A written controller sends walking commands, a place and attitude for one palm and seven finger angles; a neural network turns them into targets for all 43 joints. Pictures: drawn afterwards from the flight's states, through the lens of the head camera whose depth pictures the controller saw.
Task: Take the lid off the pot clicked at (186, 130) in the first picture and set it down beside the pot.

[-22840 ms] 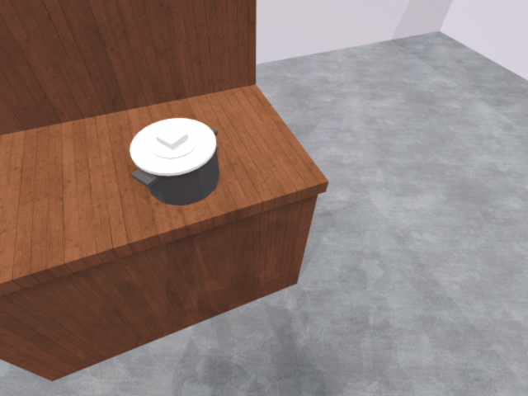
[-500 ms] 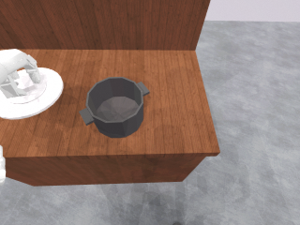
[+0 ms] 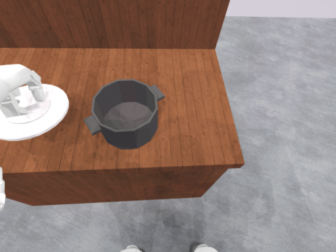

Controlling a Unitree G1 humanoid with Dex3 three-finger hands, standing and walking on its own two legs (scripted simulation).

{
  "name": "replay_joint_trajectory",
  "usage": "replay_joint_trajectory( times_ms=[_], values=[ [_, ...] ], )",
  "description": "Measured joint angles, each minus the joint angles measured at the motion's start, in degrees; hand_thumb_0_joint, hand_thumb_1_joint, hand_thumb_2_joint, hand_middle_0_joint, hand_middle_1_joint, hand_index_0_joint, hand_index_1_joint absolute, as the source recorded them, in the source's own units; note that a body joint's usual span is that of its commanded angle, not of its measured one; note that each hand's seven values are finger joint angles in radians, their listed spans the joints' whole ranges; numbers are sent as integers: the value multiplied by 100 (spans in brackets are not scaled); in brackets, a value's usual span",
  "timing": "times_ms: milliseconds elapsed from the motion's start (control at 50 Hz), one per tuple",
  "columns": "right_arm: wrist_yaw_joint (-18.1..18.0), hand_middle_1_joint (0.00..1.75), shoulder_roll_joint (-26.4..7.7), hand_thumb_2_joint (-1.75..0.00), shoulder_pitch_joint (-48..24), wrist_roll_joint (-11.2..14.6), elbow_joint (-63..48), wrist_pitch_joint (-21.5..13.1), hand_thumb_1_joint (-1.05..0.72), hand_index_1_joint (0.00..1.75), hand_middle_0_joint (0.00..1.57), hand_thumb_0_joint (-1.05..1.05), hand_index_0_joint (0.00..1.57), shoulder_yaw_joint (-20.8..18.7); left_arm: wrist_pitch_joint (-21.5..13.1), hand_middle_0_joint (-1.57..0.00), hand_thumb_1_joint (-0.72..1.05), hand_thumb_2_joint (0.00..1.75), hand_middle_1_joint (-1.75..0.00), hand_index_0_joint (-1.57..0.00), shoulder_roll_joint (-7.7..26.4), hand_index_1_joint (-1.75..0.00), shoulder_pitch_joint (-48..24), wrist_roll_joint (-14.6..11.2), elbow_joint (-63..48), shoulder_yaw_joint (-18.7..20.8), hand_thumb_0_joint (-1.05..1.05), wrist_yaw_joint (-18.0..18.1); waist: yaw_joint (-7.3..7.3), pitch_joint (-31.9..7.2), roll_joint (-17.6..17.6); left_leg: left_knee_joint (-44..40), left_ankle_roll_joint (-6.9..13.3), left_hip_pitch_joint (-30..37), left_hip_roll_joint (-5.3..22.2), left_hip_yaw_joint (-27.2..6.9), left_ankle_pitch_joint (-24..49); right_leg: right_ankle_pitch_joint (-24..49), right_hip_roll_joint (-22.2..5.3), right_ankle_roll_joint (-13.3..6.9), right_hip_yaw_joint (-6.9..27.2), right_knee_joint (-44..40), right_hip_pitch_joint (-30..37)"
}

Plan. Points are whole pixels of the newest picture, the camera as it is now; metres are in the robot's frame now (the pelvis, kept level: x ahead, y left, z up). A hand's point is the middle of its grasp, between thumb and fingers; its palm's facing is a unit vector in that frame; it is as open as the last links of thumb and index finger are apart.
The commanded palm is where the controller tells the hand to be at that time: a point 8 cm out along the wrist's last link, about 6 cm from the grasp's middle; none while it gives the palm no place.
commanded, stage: lower the lid onto the table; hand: left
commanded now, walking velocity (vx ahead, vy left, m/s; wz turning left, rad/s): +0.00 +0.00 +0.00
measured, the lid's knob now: (24, 103) +0.47 +0.33 +0.04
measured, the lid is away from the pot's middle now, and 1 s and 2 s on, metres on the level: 0.24 0.25 0.26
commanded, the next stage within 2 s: open the fingers wide in 1.56 s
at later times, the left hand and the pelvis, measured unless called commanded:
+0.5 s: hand (22, 102) +0.47 +0.34 +0.04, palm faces -0.49 -0.08 -0.87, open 7.3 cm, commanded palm +0.51 +0.34 +0.09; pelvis +0.01 +0.01 -0.01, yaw -1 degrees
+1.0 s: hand (28, 112) +0.46 +0.34 +0.00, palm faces -0.51 -0.08 -0.86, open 7.3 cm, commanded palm +0.51 +0.33 +0.06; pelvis +0.00 +0.02 -0.02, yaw -1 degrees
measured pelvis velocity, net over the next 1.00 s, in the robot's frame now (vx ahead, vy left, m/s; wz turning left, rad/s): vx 0.00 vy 0.02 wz -0.03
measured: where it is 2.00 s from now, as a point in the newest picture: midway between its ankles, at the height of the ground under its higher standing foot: outside the picture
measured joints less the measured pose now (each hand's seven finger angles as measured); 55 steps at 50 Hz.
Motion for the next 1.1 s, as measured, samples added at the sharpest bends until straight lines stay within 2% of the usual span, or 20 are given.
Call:
replay_joint_trajectory(
  times_ms=[160,240,340,420,480,660,800,880,1000,1100],
  values=[
    [-32,30,1,-89,135,19,86,-49,-90,30,20,1,20,19,15,-57,15,87,-92,-76,14,-102,-153,-73,230,-98,3,55,-27,-70,-14,121,16,-131,-1,20,-66,-64,-2,-6,23,122,-141],
    [-23,30,-4,-89,159,13,58,-72,-90,30,20,1,20,33,25,-57,15,87,-92,-75,80,-102,-187,15,325,-129,3,49,-76,-54,-32,231,26,-277,14,47,-114,-99,12,-8,56,231,-301],
    [-65,30,7,-89,214,-27,54,-66,-90,30,21,1,20,20,-140,-57,15,87,-92,-76,139,-102,-28,57,220,156,3,78,-137,-71,-37,326,38,-397,35,62,-172,-116,31,24,77,282,-411],
    [-73,30,22,-89,248,-30,63,-48,-90,30,21,1,20,23,-152,-57,15,87,-92,-76,212,-102,-78,67,301,226,3,129,-186,-97,-64,407,42,-486,43,49,-222,-154,40,8,65,338,-484],
    [-43,30,15,-89,277,-49,68,-33,-90,30,21,1,20,1,-131,-57,15,87,-92,-76,223,-102,-144,155,319,170,3,172,-172,-100,-47,466,48,-575,42,30,-246,-174,43,-53,45,374,-555],
    [17,30,50,-89,244,-98,75,70,-90,30,21,0,20,-29,-142,-57,15,87,-92,-75,159,-102,-131,146,321,139,3,125,-131,-136,-20,605,88,-766,32,35,-305,-202,33,-49,50,465,-725],
    [27,30,96,-89,191,-127,42,100,-90,30,21,0,20,-9,-243,-57,15,87,-92,-76,45,-102,-96,172,298,196,3,275,-154,-182,-12,709,106,-862,29,28,-340,-224,31,-94,42,553,-811],
    [46,30,104,-89,165,-118,-33,91,-90,30,21,0,21,37,-171,-57,15,87,-92,-76,72,-102,-195,222,510,154,3,422,-199,-183,-25,813,118,-971,33,38,-366,-255,34,-69,57,651,-922],
    [41,30,98,-89,194,-151,-98,101,-90,30,21,0,21,44,-147,-57,15,87,-92,-76,130,-102,-138,347,480,218,3,425,-232,-152,-20,951,133,-1152,38,39,-383,-261,41,-63,67,769,-1094],
    [26,30,94,-89,270,-166,-17,141,-90,30,21,0,21,17,-175,-57,15,87,-92,-76,84,-102,-129,276,430,185,3,426,-209,-187,-11,1013,144,-1220,28,15,-385,-265,36,-99,45,812,-1141]
  ],
)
